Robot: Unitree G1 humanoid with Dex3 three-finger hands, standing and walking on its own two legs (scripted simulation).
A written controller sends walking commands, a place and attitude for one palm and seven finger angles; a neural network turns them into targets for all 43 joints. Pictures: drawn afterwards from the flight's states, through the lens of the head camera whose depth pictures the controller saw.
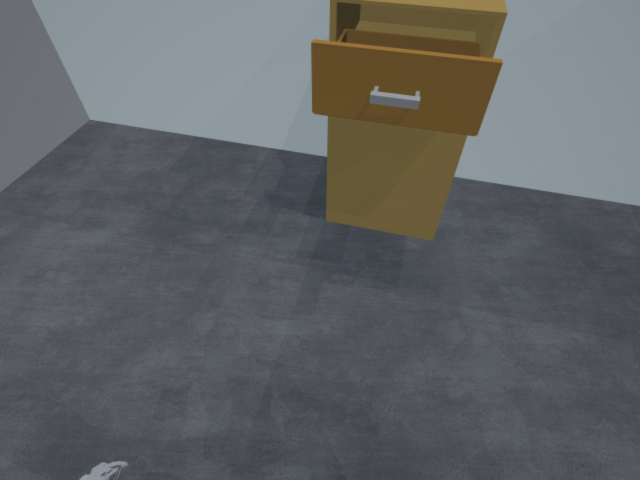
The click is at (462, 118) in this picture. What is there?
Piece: drawer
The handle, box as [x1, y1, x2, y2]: [369, 86, 420, 109]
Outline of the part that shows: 371,91 369,101 371,103 417,109 420,97 418,96 419,91 416,91 414,96 378,92 378,86 375,86 374,89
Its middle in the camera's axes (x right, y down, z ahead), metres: +0.18 -0.34 +0.91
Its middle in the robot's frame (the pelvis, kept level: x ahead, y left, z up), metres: +0.92 -0.13 +0.03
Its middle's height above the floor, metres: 0.80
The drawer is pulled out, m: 0.29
